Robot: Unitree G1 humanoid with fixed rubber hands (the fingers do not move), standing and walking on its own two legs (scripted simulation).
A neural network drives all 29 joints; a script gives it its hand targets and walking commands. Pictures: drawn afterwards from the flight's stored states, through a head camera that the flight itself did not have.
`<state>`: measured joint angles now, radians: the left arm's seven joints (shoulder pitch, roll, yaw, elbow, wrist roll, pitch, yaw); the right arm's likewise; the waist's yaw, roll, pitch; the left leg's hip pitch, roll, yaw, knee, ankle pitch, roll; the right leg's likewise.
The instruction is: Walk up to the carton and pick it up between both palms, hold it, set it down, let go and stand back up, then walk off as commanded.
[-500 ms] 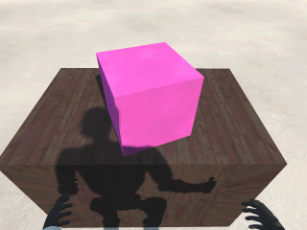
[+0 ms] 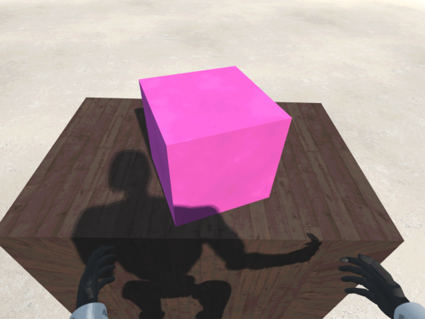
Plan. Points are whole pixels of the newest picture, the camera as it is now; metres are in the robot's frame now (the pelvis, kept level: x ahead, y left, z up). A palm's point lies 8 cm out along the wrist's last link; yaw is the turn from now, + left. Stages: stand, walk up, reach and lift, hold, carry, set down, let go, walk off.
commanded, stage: reach and lift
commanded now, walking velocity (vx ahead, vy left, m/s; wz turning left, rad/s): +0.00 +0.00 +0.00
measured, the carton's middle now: (207, 141) +0.54 +0.01 +0.05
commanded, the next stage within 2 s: none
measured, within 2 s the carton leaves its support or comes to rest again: neither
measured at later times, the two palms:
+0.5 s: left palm (101, 281) +0.19 +0.19 +0.04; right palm (401, 277) +0.19 -0.33 +0.02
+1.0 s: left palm (114, 227) +0.26 +0.18 +0.08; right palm (381, 234) +0.26 -0.32 +0.04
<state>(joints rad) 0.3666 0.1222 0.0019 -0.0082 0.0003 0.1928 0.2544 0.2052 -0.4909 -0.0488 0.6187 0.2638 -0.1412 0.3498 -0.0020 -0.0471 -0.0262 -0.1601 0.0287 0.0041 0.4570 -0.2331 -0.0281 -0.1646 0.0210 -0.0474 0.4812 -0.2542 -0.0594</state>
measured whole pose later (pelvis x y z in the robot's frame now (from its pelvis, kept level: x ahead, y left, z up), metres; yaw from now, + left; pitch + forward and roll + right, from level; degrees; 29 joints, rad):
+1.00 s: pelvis +0.02 -0.01 +0.00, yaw +0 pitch +0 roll +0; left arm 0.17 0.06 -0.01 -0.27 0.00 0.38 0.30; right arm 0.04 -0.58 -0.05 0.44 0.38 -0.04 0.28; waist 0.00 -0.01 0.00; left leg -0.17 0.05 0.00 0.42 -0.24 -0.04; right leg -0.18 0.04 -0.05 0.44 -0.26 -0.06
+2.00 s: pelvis +0.01 -0.01 +0.00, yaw +0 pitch +5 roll +0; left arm -0.45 0.06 0.12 0.01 -0.01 0.74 0.31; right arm -0.65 -0.61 -0.01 0.55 0.39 0.29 0.24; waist 0.00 0.01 -0.03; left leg -0.28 0.05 0.00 0.40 -0.20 -0.04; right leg -0.28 0.04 -0.05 0.40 -0.21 -0.06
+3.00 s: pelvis +0.02 -0.01 +0.00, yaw +0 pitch +16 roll +0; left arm -0.89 0.08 0.17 0.41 -0.05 0.62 0.28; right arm -1.12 -0.64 0.10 0.99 0.39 0.28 0.23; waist 0.11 0.07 -0.11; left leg -0.51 0.05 0.00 0.40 -0.17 -0.04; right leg -0.51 0.04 -0.05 0.40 -0.18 -0.05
